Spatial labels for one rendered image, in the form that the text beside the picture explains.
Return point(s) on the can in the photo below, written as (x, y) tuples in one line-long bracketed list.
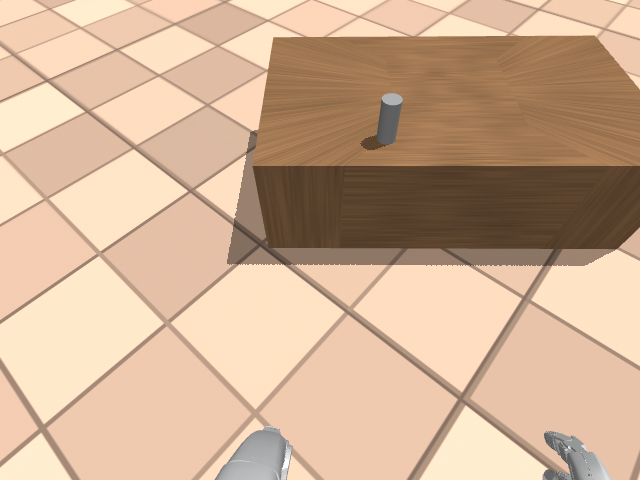
[(389, 118)]

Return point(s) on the right robot hand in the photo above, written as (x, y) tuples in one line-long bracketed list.
[(582, 465)]

